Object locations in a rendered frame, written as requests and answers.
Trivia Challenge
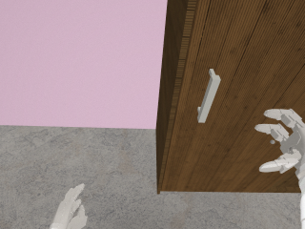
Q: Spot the handle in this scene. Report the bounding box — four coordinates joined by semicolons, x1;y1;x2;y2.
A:
197;69;221;123

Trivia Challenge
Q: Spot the robot right hand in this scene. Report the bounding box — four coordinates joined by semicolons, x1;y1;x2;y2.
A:
254;109;305;174

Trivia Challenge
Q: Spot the robot right forearm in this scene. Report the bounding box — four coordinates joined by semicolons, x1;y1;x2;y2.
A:
295;163;305;229

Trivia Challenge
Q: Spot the wardrobe door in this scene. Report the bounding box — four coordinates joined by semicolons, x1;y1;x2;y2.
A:
272;167;299;187
161;0;305;193

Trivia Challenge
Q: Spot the robot left hand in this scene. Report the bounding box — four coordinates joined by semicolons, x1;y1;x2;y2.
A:
50;183;88;229

